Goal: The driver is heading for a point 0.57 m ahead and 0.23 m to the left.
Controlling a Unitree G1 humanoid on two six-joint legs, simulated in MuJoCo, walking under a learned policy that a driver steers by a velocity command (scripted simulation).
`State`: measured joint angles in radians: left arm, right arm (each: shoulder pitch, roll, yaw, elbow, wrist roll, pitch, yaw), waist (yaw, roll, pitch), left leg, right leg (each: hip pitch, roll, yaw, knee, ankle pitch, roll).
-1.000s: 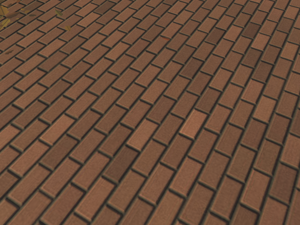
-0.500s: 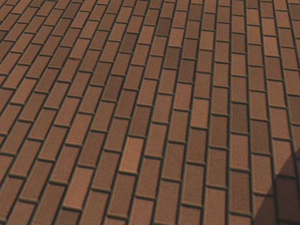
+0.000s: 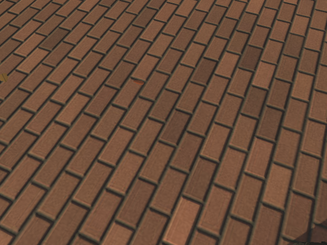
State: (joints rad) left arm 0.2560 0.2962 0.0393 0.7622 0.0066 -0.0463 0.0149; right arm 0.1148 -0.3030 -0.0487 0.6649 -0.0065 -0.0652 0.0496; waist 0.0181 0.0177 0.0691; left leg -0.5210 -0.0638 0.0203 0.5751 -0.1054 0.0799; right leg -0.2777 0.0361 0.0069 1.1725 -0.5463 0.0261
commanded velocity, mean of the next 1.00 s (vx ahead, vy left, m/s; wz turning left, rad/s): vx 0.05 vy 0.00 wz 0.57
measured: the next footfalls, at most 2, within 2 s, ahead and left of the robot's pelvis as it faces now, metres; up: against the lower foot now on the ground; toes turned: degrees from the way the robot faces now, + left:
right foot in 0.36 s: +0.22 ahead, -0.15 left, +0.00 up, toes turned +19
left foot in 0.76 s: +0.09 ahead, +0.08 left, +0.00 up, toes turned +30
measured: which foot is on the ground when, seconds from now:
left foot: down 0.00-0.36, up 0.38-0.74, down 0.76-1.00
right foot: up 0.00-0.34, down 0.36-0.76, up 0.78-1.00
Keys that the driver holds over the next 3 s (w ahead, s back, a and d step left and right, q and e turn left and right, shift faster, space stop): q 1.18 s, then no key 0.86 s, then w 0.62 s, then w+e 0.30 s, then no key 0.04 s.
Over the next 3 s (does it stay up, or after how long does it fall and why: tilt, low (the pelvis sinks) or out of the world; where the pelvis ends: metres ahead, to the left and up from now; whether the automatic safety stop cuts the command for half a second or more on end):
stays up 0.34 0.26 0.03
